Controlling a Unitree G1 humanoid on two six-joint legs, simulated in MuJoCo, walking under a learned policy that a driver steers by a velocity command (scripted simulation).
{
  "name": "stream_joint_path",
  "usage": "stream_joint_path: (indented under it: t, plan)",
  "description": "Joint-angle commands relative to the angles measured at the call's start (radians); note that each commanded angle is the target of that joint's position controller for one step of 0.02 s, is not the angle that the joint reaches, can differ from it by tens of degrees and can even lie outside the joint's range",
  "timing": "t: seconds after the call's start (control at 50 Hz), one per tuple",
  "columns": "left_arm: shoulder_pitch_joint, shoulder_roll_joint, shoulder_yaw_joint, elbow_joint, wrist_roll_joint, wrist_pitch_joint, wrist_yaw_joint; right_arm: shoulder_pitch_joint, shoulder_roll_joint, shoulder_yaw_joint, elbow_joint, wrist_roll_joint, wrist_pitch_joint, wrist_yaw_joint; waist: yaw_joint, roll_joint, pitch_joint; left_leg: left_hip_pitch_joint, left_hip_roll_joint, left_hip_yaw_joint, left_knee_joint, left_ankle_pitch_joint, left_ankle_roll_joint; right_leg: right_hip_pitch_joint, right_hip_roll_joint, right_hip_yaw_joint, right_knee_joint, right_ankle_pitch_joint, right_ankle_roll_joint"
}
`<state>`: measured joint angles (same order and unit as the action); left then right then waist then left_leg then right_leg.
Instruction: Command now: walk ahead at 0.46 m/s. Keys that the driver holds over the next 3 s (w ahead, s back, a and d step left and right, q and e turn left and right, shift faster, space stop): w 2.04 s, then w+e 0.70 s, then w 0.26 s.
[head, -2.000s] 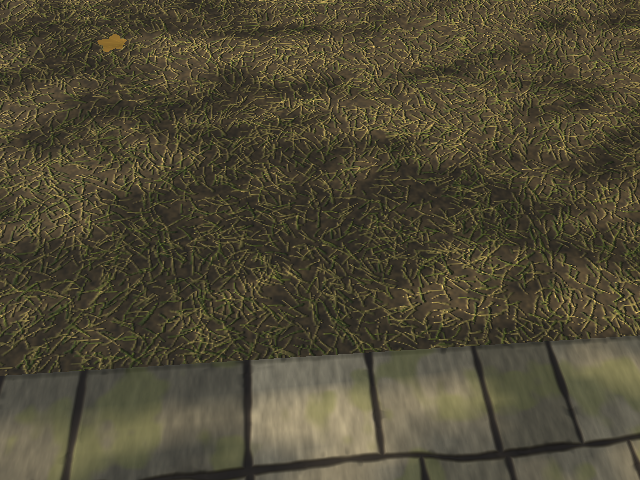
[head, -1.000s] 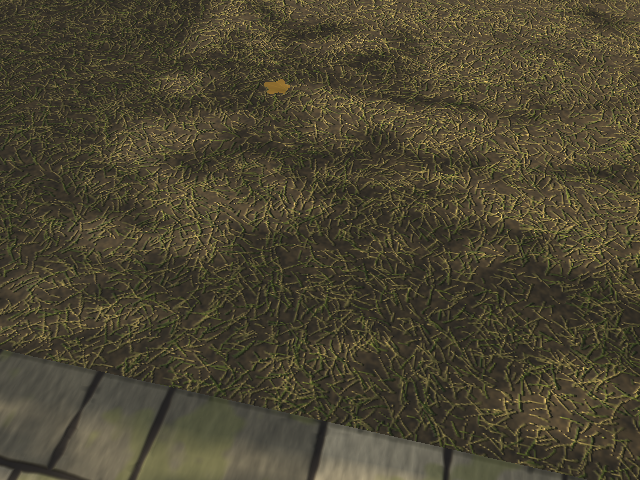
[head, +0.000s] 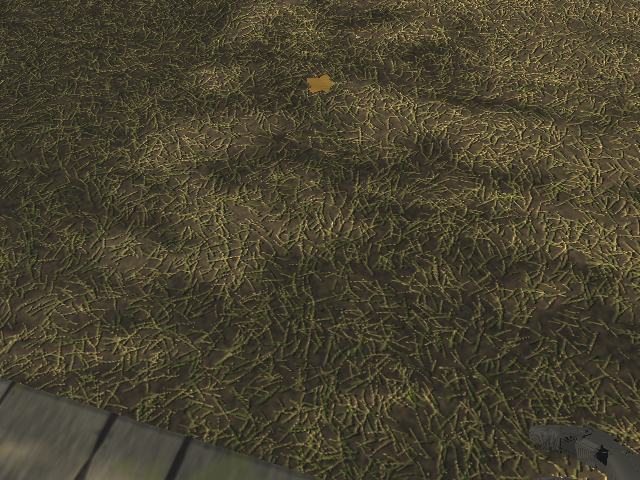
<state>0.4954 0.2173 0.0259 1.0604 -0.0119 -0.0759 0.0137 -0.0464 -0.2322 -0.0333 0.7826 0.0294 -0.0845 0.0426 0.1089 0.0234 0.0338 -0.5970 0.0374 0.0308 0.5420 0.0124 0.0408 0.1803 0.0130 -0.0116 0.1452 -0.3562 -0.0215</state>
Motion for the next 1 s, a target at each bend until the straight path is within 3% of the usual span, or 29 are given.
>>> stream_joint_path:
  t: [0.02, 0.04, 0.06, 0.08, 0.1, 0.12, 0.14, 0.16, 0.2, 0.22, 0.26, 0.32, 0.38, 0.48, 0.54, 0.56, 0.58, 0.6, 0.62, 0.64, 0.66, 0.68, 0.7, 0.74, 0.8, 0.86, 0.92, 1.0]
  plan:
    - [-0.011, 0.199, 0.045, -0.039, 0.0, 0.004, 0.006, -0.009, -0.131, -0.039, -0.063, -0.002, -0.02, 0.004, -0.116, -0.149, 0.02, 0.151, -0.049, 0.028, -0.014, -0.057, 0.051, -0.066, -0.272, 0.068, 0.134, 0.866, -0.116]
    - [-0.029, 0.197, 0.045, -0.046, 0.007, 0.014, 0.006, 0.144, -0.168, -0.061, -0.017, 0.0, -0.017, -0.003, -0.196, -0.154, -0.076, 0.342, -0.082, 0.049, -0.015, -0.067, 0.079, -0.092, -0.24, 0.039, 0.308, 1.014, -0.095]
    - [-0.042, 0.185, 0.038, -0.063, 0.015, 0.018, 0.006, 0.333, -0.21, -0.082, 0.035, 0.0, -0.012, -0.014, -0.279, -0.138, -0.192, 0.635, -0.018, -0.023, 0.01, -0.074, 0.121, -0.26, -0.201, 0.024, 0.546, 0.918, -0.065]
    - [0.061, 0.067, 0.006, -0.085, 0.02, 0.005, -0.005, 0.48, -0.301, -0.102, 0.068, -0.029, -0.005, -0.022, -0.247, 0.094, -0.37, 1.037, 0.255, -0.464, -0.028, -0.277, 0.264, -0.65, -0.046, -0.008, 0.953, 0.438, -0.006]
    - [0.073, 0.044, -0.004, -0.067, 0.001, -0.025, -0.013, 0.479, -0.247, -0.081, 0.081, -0.022, -0.002, -0.017, -0.234, 0.219, -0.46, 1.065, 0.364, -0.824, -0.24, -0.423, 0.325, -0.793, 0.049, 0.119, 1.172, -0.186, -0.001]
    - [-0.031, 0.14, 0.024, -0.106, -0.028, -0.047, -0.019, 0.383, -0.186, -0.061, 0.077, -0.012, -0.006, -0.014, -0.221, 0.164, -0.272, 0.914, 0.32, -0.714, -0.278, -0.467, 0.265, -0.896, -0.02, 0.149, 1.247, -0.151, -0.023]
    - [-0.121, 0.166, 0.03, -0.134, -0.041, -0.058, -0.016, 0.295, -0.15, -0.049, 0.06, -0.013, -0.01, -0.014, -0.192, 0.091, -0.148, 0.741, 0.283, -0.55, -0.299, -0.389, 0.228, -0.897, -0.073, 0.115, 1.223, -0.062, -0.038]
    - [-0.156, 0.155, 0.034, -0.142, -0.032, -0.058, -0.008, 0.227, -0.128, -0.042, 0.055, -0.023, -0.018, -0.008, -0.152, 0.017, -0.078, 0.582, 0.244, -0.434, -0.332, -0.271, 0.207, -0.854, -0.117, 0.095, 1.154, 0.019, -0.037]
    - [-0.118, 0.119, 0.041, -0.134, -0.011, -0.031, -0.001, 0.181, -0.089, -0.03, 0.062, -0.037, -0.029, -0.001, -0.088, 0.047, -0.053, 0.425, 0.18, -0.299, -0.384, -0.167, 0.187, -0.736, -0.164, 0.101, 1.068, 0.086, -0.033]
    - [-0.106, 0.096, 0.038, -0.134, -0.008, -0.019, 0.0, 0.19, -0.091, -0.03, 0.073, -0.034, -0.032, 0.001, -0.077, 0.049, -0.045, 0.386, 0.173, -0.27, -0.406, -0.146, 0.197, -0.718, -0.171, 0.094, 1.04, 0.09, -0.026]
    - [-0.151, 0.098, 0.041, -0.16, -0.003, -0.003, 0.004, 0.223, -0.116, -0.033, 0.098, -0.031, -0.038, -0.007, -0.071, 0.042, -0.006, 0.341, 0.166, -0.218, -0.443, -0.114, 0.212, -0.758, -0.182, 0.08, 0.969, 0.135, -0.006]
    - [-0.288, 0.111, 0.044, -0.214, 0.01, -0.005, 0.003, 0.284, -0.152, -0.039, 0.122, -0.03, -0.033, -0.031, -0.102, 0.018, 0.03, 0.376, 0.158, -0.176, -0.462, -0.067, 0.207, -0.858, -0.185, 0.071, 0.776, 0.308, 0.023]
    - [-0.409, 0.088, 0.033, -0.249, 0.007, -0.018, -0.01, 0.339, -0.169, -0.038, 0.139, -0.022, -0.026, -0.043, -0.142, 0.014, 0.038, 0.395, 0.123, -0.107, -0.459, -0.029, 0.171, -0.809, -0.143, 0.029, 0.551, 0.468, 0.024]
    - [-0.552, 0.096, 0.022, -0.309, -0.006, -0.025, -0.039, 0.446, -0.185, -0.043, 0.189, -0.008, -0.004, -0.048, -0.186, 0.01, 0.059, 0.577, 0.185, -0.111, -0.396, -0.018, 0.159, -0.834, -0.109, 0.027, 0.399, 0.442, 0.006]
    - [-0.53, 0.133, 0.031, -0.324, -0.008, -0.032, -0.053, 0.441, -0.204, -0.051, 0.194, -0.009, 0.016, -0.052, -0.148, 0.036, 0.028, 0.675, 0.225, -0.124, -0.304, 0.133, 0.133, -0.775, -0.083, 0.016, 0.359, 0.314, -0.033]
    - [-0.463, 0.157, 0.043, -0.311, -0.007, -0.034, -0.053, 0.42, -0.212, -0.053, 0.189, -0.011, 0.022, -0.052, -0.105, 0.052, -0.017, 0.679, 0.212, -0.108, -0.221, 0.3, 0.119, -0.668, -0.052, -0.012, 0.346, 0.284, -0.052]
    - [-0.308, 0.199, 0.067, -0.264, -0.006, -0.034, -0.049, 0.408, -0.196, -0.046, 0.183, -0.016, 0.029, -0.052, -0.029, 0.044, -0.111, 0.641, 0.16, -0.068, -0.041, 0.427, 0.094, -0.46, -0.022, -0.038, 0.333, 0.293, -0.082]
    - [-0.112, 0.271, 0.09, -0.221, 0.005, -0.032, -0.039, 0.416, -0.16, -0.028, 0.158, -0.032, 0.029, -0.053, 0.036, -0.03, -0.267, 0.455, 0.102, -0.023, 0.253, 0.253, 0.061, -0.142, -0.16, 0.112, 0.375, 0.321, -0.145]
    - [-0.024, 0.358, 0.111, -0.19, 0.01, -0.024, -0.041, 0.548, -0.021, 0.013, 0.153, -0.032, 0.005, -0.039, -0.021, -0.3, -0.409, 0.03, -0.09, -0.004, 0.632, -0.328, -0.013, 0.233, -0.396, 0.598, 0.278, 0.117, -0.314]
    - [-0.028, 0.251, 0.081, -0.196, 0.005, -0.023, -0.043, 0.503, -0.107, -0.005, 0.17, -0.012, -0.02, -0.035, 0.008, -0.243, -0.424, -0.092, -0.077, -0.151, 0.765, -0.573, 0.0, 0.243, -0.405, 0.746, 0.166, 0.03, -0.306]
    - [-0.121, 0.21, 0.065, -0.212, 0.004, -0.025, -0.039, 0.402, -0.181, -0.025, 0.137, 0.016, -0.037, -0.031, -0.005, -0.191, -0.261, -0.166, -0.021, -0.147, 0.796, -0.509, 0.019, 0.112, -0.372, 0.588, 0.153, 0.065, -0.252]
    - [-0.205, 0.186, 0.057, -0.233, 0.009, -0.026, -0.037, 0.341, -0.177, -0.024, 0.124, 0.017, -0.043, -0.036, -0.034, -0.11, -0.175, -0.142, 0.035, -0.116, 0.756, -0.415, 0.021, -0.038, -0.333, 0.455, 0.133, 0.171, -0.227]
    - [-0.257, 0.159, 0.049, -0.238, 0.015, -0.028, -0.041, 0.309, -0.166, -0.028, 0.121, 0.001, -0.039, -0.042, -0.061, -0.068, -0.106, -0.106, 0.067, -0.102, 0.687, -0.354, 0.015, -0.168, -0.295, 0.362, 0.101, 0.266, -0.214]
    - [-0.282, 0.13, 0.041, -0.233, 0.024, -0.035, -0.047, 0.341, -0.127, -0.03, 0.13, -0.01, -0.013, -0.045, -0.112, -0.098, -0.082, -0.001, 0.102, -0.106, 0.61, -0.289, 0.007, -0.288, -0.247, 0.268, 0.041, 0.327, -0.2]
    - [-0.249, 0.164, 0.051, -0.208, 0.016, -0.042, -0.04, 0.312, -0.097, -0.027, 0.117, -0.018, 0.011, -0.048, -0.127, -0.084, -0.043, -0.03, 0.114, -0.09, 0.506, -0.223, -0.019, -0.337, -0.24, 0.192, -0.012, 0.398, -0.221]
    - [-0.204, 0.178, 0.055, -0.186, 0.013, -0.033, -0.024, 0.201, -0.095, -0.027, 0.08, -0.027, 0.01, -0.046, -0.103, -0.075, -0.009, -0.094, 0.113, -0.083, 0.323, -0.066, -0.04, -0.315, -0.225, 0.137, -0.038, 0.4, -0.208]
    - [-0.165, 0.188, 0.056, -0.167, 0.006, -0.027, -0.014, 0.096, -0.079, -0.02, 0.054, -0.023, 0.002, -0.037, -0.072, -0.082, 0.015, -0.049, 0.08, -0.051, 0.138, 0.074, -0.041, -0.317, -0.194, 0.075, -0.048, 0.378, -0.18]
    - [-0.093, 0.197, 0.06, -0.124, -0.004, -0.014, -0.01, -0.015, -0.083, -0.014, 0.017, -0.013, -0.006, -0.02, -0.039, -0.08, 0.048, -0.05, 0.053, -0.041, 0.021, 0.082, -0.028, -0.218, -0.232, 0.068, -0.023, 0.363, -0.174]
